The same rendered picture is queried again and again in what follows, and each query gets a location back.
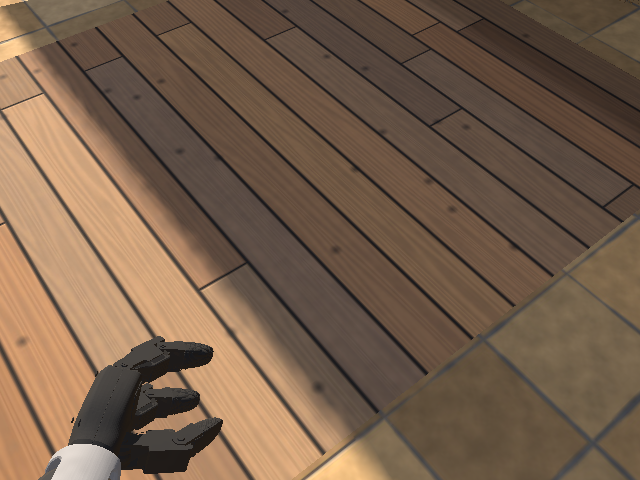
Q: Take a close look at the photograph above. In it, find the left robot hand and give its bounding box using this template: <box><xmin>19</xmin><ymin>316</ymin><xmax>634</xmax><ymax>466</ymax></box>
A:
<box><xmin>68</xmin><ymin>336</ymin><xmax>223</xmax><ymax>474</ymax></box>

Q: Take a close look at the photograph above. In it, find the left robot forearm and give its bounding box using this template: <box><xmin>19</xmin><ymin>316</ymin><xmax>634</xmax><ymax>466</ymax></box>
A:
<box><xmin>38</xmin><ymin>444</ymin><xmax>121</xmax><ymax>480</ymax></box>

